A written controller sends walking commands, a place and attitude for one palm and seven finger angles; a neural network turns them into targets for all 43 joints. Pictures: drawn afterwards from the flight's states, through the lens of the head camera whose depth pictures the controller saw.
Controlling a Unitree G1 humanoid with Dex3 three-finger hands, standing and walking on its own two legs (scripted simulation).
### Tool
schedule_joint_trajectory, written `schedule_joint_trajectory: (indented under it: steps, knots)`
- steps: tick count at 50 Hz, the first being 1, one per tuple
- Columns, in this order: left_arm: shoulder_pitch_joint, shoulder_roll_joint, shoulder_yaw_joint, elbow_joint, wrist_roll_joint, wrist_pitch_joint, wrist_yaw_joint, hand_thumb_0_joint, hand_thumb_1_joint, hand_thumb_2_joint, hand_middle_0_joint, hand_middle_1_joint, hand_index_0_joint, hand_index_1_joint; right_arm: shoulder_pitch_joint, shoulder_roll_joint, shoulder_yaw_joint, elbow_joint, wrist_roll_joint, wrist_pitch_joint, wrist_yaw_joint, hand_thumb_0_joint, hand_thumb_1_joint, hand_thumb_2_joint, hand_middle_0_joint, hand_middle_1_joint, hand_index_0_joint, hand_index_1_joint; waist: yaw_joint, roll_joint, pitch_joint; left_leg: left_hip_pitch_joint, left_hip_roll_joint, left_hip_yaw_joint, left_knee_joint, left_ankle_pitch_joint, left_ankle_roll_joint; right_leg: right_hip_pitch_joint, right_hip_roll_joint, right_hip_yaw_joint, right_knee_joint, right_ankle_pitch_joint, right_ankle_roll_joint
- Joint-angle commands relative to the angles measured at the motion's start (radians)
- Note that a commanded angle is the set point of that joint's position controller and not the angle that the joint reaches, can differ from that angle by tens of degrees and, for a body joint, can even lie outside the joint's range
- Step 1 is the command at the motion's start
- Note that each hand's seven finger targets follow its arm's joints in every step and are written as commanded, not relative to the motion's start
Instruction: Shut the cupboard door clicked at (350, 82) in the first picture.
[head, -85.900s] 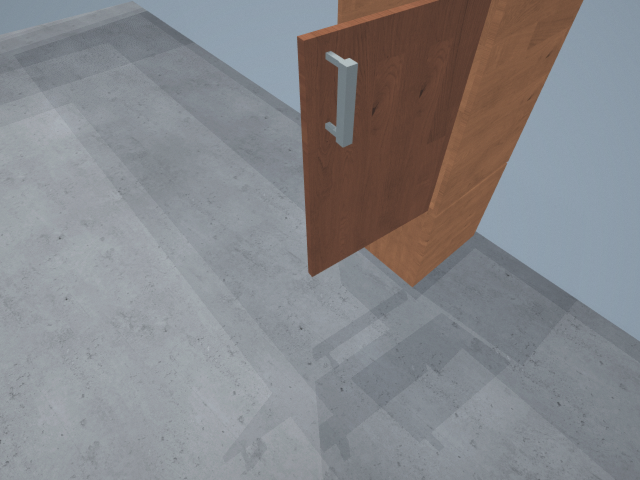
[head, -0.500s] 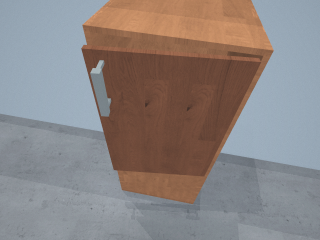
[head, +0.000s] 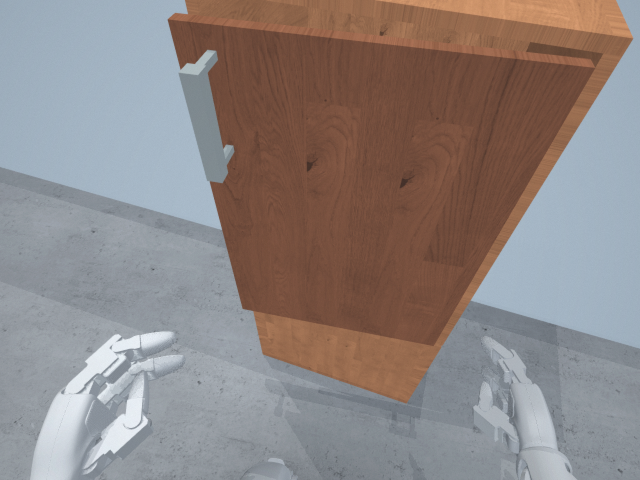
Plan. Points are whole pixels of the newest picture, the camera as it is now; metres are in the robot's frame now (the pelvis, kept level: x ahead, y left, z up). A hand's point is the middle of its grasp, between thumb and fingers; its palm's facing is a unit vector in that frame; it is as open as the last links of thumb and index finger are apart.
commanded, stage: raise the hand and make a fist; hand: left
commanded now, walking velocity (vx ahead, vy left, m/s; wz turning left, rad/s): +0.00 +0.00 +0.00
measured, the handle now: (213, 119) +0.45 +0.19 +0.22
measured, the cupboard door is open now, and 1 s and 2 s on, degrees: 7 7 7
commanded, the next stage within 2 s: bring the fist close to the handle in 1.36 s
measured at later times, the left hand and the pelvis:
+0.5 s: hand (141, 337) +0.22 +0.20 +0.14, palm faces -0.06 -1.00 -0.06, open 3.4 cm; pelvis +0.02 +0.02 +0.04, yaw -2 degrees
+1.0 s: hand (79, 261) +0.24 +0.23 +0.22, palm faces -0.02 -1.00 -0.09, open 3.1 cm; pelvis +0.00 +0.04 +0.06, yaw -1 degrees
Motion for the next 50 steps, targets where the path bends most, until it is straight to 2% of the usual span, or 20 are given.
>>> schedule_joint_trajectory:
  steps: [1,3,5,7,10,13,15,16,19,20,24,25,27,30,33,40,43,46,48,50]
  knots:
    - [-0.196,0.109,-0.009,-0.202,-0.030,-0.023,-0.117,0.000,0.900,0.900,-0.713,-0.860,-0.713,-0.860,0.040,-0.119,-0.028,-0.088,0.017,-0.052,-0.037,0.000,-0.900,-0.900,0.200,0.300,0.200,0.300,-0.117,-0.003,-0.076,0.081,-0.009,-0.032,-0.107,0.211,0.028,0.081,-0.041,0.263,-0.280,0.231,0.093]
    - [-0.146,0.141,0.045,-0.176,-0.035,0.065,-0.133,0.000,0.900,0.900,-0.750,-0.900,-0.750,-0.900,0.026,-0.115,-0.029,-0.102,0.024,-0.042,-0.044,0.000,-0.900,-0.900,0.200,0.300,0.200,0.300,-0.080,-0.035,-0.107,0.090,-0.012,-0.025,-0.141,0.217,0.028,0.155,-0.061,0.280,-0.318,0.222,0.105]
    - [-0.107,0.190,0.137,-0.161,-0.047,0.137,-0.124,0.000,0.900,0.900,-0.787,-0.940,-0.787,-0.940,0.007,-0.103,-0.028,-0.105,0.025,-0.029,-0.050,0.000,-0.900,-0.900,0.200,0.300,0.200,0.300,-0.037,-0.062,-0.156,0.104,-0.014,-0.025,-0.166,0.255,0.025,0.254,-0.080,0.294,-0.325,0.297,0.123]
    - [-0.107,0.173,0.166,-0.210,-0.068,0.168,-0.103,0.000,0.900,0.900,-0.823,-0.980,-0.823,-0.980,-0.003,-0.083,-0.019,-0.114,0.023,-0.024,-0.052,0.000,-0.900,-0.900,0.200,0.300,0.200,0.300,-0.016,-0.032,-0.172,0.143,-0.015,-0.024,-0.208,0.301,0.019,0.304,-0.085,0.268,-0.323,0.397,0.120]
    - [-0.099,0.171,0.203,-0.240,-0.084,0.160,-0.065,0.000,0.900,0.900,-0.878,-1.040,-0.878,-1.040,-0.005,-0.078,-0.015,-0.105,0.015,-0.028,-0.052,0.000,-0.900,-0.900,0.200,0.300,0.200,0.300,-0.002,-0.078,-0.169,0.178,-0.012,-0.032,-0.252,0.353,0.014,0.351,-0.077,0.233,-0.314,0.528,0.122]
    - [-0.102,0.125,0.142,-0.263,-0.081,0.136,-0.064,0.000,0.900,0.900,-0.933,-1.100,-0.933,-1.100,0.011,-0.082,-0.012,-0.097,0.017,-0.051,-0.043,0.000,-0.900,-0.900,0.200,0.300,0.200,0.300,-0.017,-0.020,-0.111,0.231,-0.012,-0.025,-0.298,0.368,0.014,0.304,-0.058,0.192,-0.323,0.512,0.107]
    - [-0.112,0.130,0.120,-0.259,-0.070,0.135,-0.065,0.000,0.900,0.900,-0.970,-1.140,-0.970,-1.140,0.012,-0.097,-0.015,-0.088,0.017,-0.066,-0.042,0.000,-0.900,-0.900,0.200,0.300,0.200,0.300,-0.027,-0.043,-0.083,0.251,-0.008,-0.026,-0.312,0.366,0.018,0.285,-0.048,0.178,-0.334,0.463,0.098]
    - [-0.128,0.125,0.105,-0.279,-0.065,0.134,-0.067,0.000,0.900,0.900,-0.988,-1.160,-0.988,-1.160,0.017,-0.099,-0.015,-0.089,0.018,-0.073,-0.039,0.000,-0.900,-0.900,0.200,0.300,0.200,0.300,-0.030,-0.016,-0.088,0.268,-0.009,-0.025,-0.328,0.360,0.019,0.279,-0.041,0.163,-0.338,0.426,0.088]
    - [-0.144,0.141,0.113,-0.304,-0.059,0.152,-0.053,0.000,0.900,0.900,-1.043,-1.220,-1.043,-1.220,0.019,-0.106,-0.016,-0.084,0.022,-0.093,-0.042,0.000,-0.900,-0.900,0.200,0.300,0.200,0.300,-0.023,0.015,-0.080,0.309,-0.006,-0.025,-0.366,0.339,0.020,0.268,-0.025,0.131,-0.356,0.330,0.065]
    - [-0.162,0.157,0.122,-0.310,-0.054,0.160,-0.041,0.000,0.900,0.900,-1.062,-1.240,-1.062,-1.240,0.015,-0.109,-0.017,-0.075,0.021,-0.094,-0.044,0.000,-0.900,-0.900,0.200,0.300,0.200,0.300,-0.026,-0.004,-0.069,0.321,-0.002,-0.029,-0.374,0.343,0.023,0.273,-0.024,0.128,-0.364,0.333,0.065]
    - [-0.234,0.153,0.117,-0.359,-0.047,0.189,-0.014,0.000,0.900,0.900,-1.135,-1.320,-1.135,-1.320,0.011,-0.110,-0.006,-0.071,0.025,-0.104,-0.047,0.000,-0.900,-0.900,0.200,0.300,0.200,0.300,-0.025,0.048,-0.051,0.376,0.005,-0.043,-0.434,0.318,0.015,0.276,-0.010,0.093,-0.380,0.290,0.053]
    - [-0.252,0.176,0.132,-0.374,-0.039,0.197,-0.003,0.000,0.900,0.900,-1.153,-1.340,-1.153,-1.340,0.010,-0.114,-0.006,-0.065,0.023,-0.105,-0.048,0.000,-0.900,-0.900,0.200,0.300,0.200,0.300,-0.021,0.046,-0.066,0.395,0.010,-0.048,-0.441,0.340,0.015,0.297,-0.010,0.092,-0.381,0.309,0.050]
    - [-0.274,0.156,0.111,-0.384,-0.036,0.227,0.000,0.000,0.900,0.900,-1.190,-1.380,-1.190,-1.380,0.009,-0.110,0.003,-0.067,0.025,-0.108,-0.047,0.000,-0.900,-0.900,0.200,0.300,0.200,0.300,-0.023,0.075,-0.053,0.419,0.011,-0.052,-0.466,0.350,0.009,0.308,-0.008,0.082,-0.394,0.323,0.049]
    - [-0.296,0.174,0.127,-0.359,-0.031,0.288,-0.002,0.000,0.900,0.900,-1.245,-1.440,-1.245,-1.440,0.004,-0.116,0.009,-0.056,0.026,-0.103,-0.047,0.000,-0.900,-0.900,0.200,0.300,0.200,0.300,-0.016,0.048,-0.034,0.441,0.016,-0.058,-0.494,0.380,0.005,0.345,-0.005,0.078,-0.421,0.353,0.047]
    - [-0.357,0.164,0.115,-0.368,-0.036,0.352,-0.016,0.000,0.900,0.900,-1.300,-1.500,-1.300,-1.500,-0.005,-0.113,0.020,-0.058,0.030,-0.095,-0.050,0.000,-0.900,-0.900,0.200,0.300,0.200,0.300,-0.016,0.057,-0.005,0.468,0.018,-0.063,-0.529,0.375,-0.002,0.356,-0.002,0.072,-0.451,0.354,0.048]
    - [-0.513,0.218,0.162,-0.361,-0.039,0.462,-0.027,0.000,0.900,0.900,-1.300,-1.500,-1.300,-1.500,-0.039,-0.116,0.036,-0.041,0.032,-0.070,-0.060,0.000,-0.900,-0.900,0.200,0.300,0.200,0.300,-0.007,0.036,-0.002,0.534,0.019,-0.066,-0.580,0.401,-0.005,0.413,-0.001,0.075,-0.511,0.375,0.043]
    - [-0.591,0.208,0.149,-0.369,-0.043,0.497,-0.036,0.000,0.900,0.900,-1.300,-1.500,-1.300,-1.500,-0.059,-0.109,0.046,-0.038,0.036,-0.062,-0.063,0.000,-0.900,-0.900,0.200,0.300,0.200,0.300,-0.007,0.070,0.002,0.561,0.017,-0.073,-0.609,0.386,-0.011,0.424,-0.002,0.071,-0.530,0.357,0.042]
    - [-0.635,0.237,0.174,-0.347,-0.044,0.538,-0.039,0.000,0.900,0.900,-1.300,-1.500,-1.300,-1.500,-0.077,-0.110,0.050,-0.033,0.038,-0.053,-0.066,0.000,-0.900,-0.900,0.200,0.300,0.200,0.300,0.003,0.075,0.004,0.571,0.014,-0.075,-0.633,0.364,-0.009,0.445,-0.007,0.076,-0.552,0.341,0.039]
    - [-0.674,0.231,0.168,-0.338,-0.046,0.567,-0.042,0.000,0.900,0.900,-1.300,-1.500,-1.300,-1.500,-0.092,-0.109,0.052,-0.032,0.044,-0.048,-0.068,0.000,-0.900,-0.900,0.200,0.300,0.200,0.300,-0.001,0.052,0.020,0.574,0.014,-0.079,-0.649,0.328,-0.008,0.443,-0.006,0.075,-0.562,0.317,0.042]
    - [-0.617,0.227,0.185,-0.288,-0.053,0.593,-0.048,0.000,0.900,0.900,-1.300,-1.500,-1.300,-1.500,-0.097,-0.116,0.048,-0.031,0.044,-0.044,-0.068,0.000,-0.900,-0.900,0.200,0.300,0.200,0.300,0.008,0.019,0.031,0.565,0.011,-0.077,-0.653,0.322,-0.003,0.453,-0.007,0.080,-0.576,0.317,0.041]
